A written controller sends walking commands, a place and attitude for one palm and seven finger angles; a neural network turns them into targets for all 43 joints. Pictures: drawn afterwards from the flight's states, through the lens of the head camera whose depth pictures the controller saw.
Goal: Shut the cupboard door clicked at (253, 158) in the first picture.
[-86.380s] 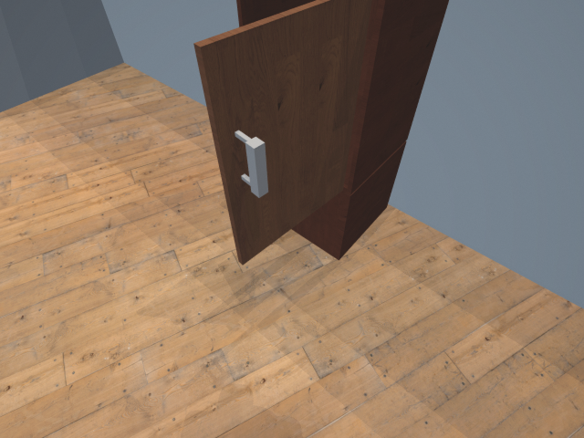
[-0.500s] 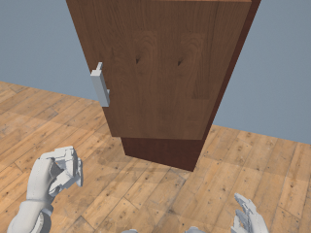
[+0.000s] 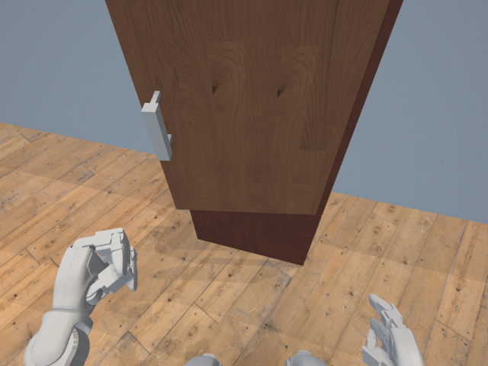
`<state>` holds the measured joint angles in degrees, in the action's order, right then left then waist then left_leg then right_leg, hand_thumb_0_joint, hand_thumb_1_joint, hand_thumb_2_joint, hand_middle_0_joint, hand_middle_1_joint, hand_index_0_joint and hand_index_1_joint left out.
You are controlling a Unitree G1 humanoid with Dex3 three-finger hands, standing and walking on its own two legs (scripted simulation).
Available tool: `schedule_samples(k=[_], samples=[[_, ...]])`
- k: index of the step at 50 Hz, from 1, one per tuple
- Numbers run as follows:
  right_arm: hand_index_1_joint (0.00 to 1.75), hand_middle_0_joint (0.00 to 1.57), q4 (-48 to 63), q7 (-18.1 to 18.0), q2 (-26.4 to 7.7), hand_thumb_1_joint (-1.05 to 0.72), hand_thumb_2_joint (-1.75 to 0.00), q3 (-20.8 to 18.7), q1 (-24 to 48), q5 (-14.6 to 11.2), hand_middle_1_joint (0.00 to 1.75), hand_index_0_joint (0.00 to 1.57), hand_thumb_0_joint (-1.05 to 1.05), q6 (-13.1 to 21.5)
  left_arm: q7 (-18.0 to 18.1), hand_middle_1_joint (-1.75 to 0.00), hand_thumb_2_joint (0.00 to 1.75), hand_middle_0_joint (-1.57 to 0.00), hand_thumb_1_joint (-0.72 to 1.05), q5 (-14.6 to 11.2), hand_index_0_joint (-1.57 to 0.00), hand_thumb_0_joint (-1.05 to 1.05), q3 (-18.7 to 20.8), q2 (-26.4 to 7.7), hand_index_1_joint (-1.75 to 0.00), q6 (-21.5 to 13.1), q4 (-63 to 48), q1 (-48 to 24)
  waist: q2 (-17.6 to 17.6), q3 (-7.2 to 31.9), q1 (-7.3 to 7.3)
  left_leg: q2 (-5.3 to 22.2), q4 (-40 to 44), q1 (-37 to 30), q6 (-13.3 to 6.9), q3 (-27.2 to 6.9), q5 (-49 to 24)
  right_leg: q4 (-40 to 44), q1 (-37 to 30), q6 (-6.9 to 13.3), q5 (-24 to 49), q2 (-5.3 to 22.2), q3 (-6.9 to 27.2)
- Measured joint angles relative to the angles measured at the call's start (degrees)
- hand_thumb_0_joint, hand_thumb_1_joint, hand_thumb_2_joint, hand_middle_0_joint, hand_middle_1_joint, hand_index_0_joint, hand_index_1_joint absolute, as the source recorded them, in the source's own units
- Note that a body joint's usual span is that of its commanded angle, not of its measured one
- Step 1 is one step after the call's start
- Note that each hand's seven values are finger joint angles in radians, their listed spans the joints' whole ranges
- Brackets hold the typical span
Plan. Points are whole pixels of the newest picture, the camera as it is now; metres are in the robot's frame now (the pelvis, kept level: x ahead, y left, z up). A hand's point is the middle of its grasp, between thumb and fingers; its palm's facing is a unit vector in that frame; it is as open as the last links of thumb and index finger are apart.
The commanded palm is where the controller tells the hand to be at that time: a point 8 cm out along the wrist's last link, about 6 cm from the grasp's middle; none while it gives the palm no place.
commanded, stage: bring the fist close to the handle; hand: left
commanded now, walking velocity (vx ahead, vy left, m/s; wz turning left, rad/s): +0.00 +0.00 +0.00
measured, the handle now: (160, 126) +0.54 +0.21 +0.07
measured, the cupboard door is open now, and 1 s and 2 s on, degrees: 13 13 6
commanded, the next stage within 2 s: push the door shut along its arc in 1.28 s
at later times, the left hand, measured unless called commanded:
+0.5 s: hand (152, 203) +0.35 +0.18 +0.07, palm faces +0.01 -1.00 -0.04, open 3.1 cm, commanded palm +0.33 +0.23 +0.08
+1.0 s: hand (172, 156) +0.45 +0.17 +0.08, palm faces +0.03 -1.00 -0.02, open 3.1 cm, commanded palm +0.41 +0.22 +0.08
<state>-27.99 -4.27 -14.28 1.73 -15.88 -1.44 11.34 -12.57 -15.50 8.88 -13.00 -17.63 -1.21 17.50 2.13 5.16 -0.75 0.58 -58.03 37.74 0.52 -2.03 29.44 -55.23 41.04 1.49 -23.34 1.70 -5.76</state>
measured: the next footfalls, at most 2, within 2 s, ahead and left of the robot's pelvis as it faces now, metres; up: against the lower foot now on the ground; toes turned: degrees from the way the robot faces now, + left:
none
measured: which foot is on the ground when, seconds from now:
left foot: down 0.00-1.00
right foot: down 0.00-1.00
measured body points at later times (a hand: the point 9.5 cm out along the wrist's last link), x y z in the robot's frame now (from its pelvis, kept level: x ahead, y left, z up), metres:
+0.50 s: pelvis +0.01 +0.01 +0.01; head +0.06 +0.00 +0.45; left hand +0.34 +0.23 +0.08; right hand +0.13 -0.24 -0.09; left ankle +0.00 +0.12 -0.68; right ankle +0.05 -0.11 -0.68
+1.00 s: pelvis -0.01 +0.00 +0.00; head +0.08 -0.01 +0.44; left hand +0.44 +0.22 +0.09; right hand +0.06 -0.26 -0.12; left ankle +0.00 +0.12 -0.68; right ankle +0.05 -0.11 -0.68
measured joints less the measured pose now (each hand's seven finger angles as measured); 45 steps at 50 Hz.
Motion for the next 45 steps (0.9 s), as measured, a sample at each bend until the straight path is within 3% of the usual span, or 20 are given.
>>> schedule_samples(k=[4,10,13,19,31,41,45], samples=[[0.3,0.2,-1.57,-0.03,-0.09,-0.9,-0.9,0.44,1.04,-0.07,0.3,0.2,0.02,0.46,1.14,-1.5,0.9,-1.3,0.89,0.4,-1.3,0.02,0.65,0.11,-1.5,-0.92,3.7,-7.64,0.03,-0.49,0.1,-0.18,-1.28,1.55,-0.06,-0.38,0.18,-0.94,1.24,-0.02,-0.12,0.22,-0.34],[0.3,0.2,-2.31,-0.03,0.12,-0.9,-0.9,0.76,0.83,-0.29,0.3,0.2,0.02,-0.33,0.01,-1.5,0.9,-1.3,0.9,1.87,-1.3,0.02,-0.97,-0.24,-1.5,4.16,9.85,-15.69,0.18,-0.55,1.24,-0.35,-0.01,1.46,-0.4,0.45,-0.36,0.01,1.56,-0.35,0.52,0.3,0.48],[0.3,0.2,-2.38,0.06,0.3,-0.9,-0.9,0.61,-0.05,-0.1,0.3,0.2,0.02,-0.94,1.2,-1.5,0.9,-1.3,0.9,2.0,-1.3,0.02,-0.6,0.14,-1.5,5.38,11.85,-17.67,-0.01,-0.33,1.74,-0.38,1.51,0.44,-0.53,1.24,-0.76,0.99,1.04,-0.52,0.88,0.26,1.25],[0.3,0.2,-3.71,0.87,0.27,-0.9,-0.9,0.14,-1.33,0.34,0.3,0.2,0.02,-2.22,4.19,-1.5,0.9,-1.3,0.9,2.81,-1.3,0.02,2.32,0.41,-1.5,2.39,17.08,-22.2,-0.63,0.25,1.94,-0.4,2.99,-0.5,-0.57,1.93,-0.99,1.79,0.63,-0.62,0.96,0.2,1.95],[0.3,0.2,-6.12,0.74,-0.64,-0.9,-0.9,-0.95,-0.84,0.16,0.3,0.2,0.02,-4.02,2.25,-1.5,0.9,-1.3,0.9,3.47,-1.3,0.02,2.75,-0.29,-1.5,0.1,28.27,-31.94,-0.71,-0.29,2.14,-0.39,3.13,0.46,-0.55,1.82,-1.37,2.09,1.49,-0.57,1.38,0.18,1.84],[0.3,0.2,-7.0,1.08,-0.41,-0.9,-0.9,-0.63,-0.69,0.18,0.3,0.2,0.01,-5.66,3.26,-1.5,0.9,-1.3,0.9,5.64,-1.3,0.02,4.62,-3.22,-1.5,-1.02,43.27,-45.92,-0.7,-0.29,3.76,-0.25,2.53,3.13,-0.3,1.68,-2.05,1.68,4.06,-0.25,2.14,0.06,1.71],[0.3,0.2,-7.68,0.99,-0.37,-0.9,-0.9,-0.28,-1.15,0.38,0.3,0.2,0.01,-6.41,3.04,-1.5,0.9,-1.3,0.9,6.05,-1.3,0.02,7.12,-4.49,-1.5,-1.73,50.2,-51.66,-1.05,-0.49,4.86,-0.11,2.2,4.64,-0.25,1.95,-2.31,1.29,5.75,-0.15,2.49,-0.09,1.97]])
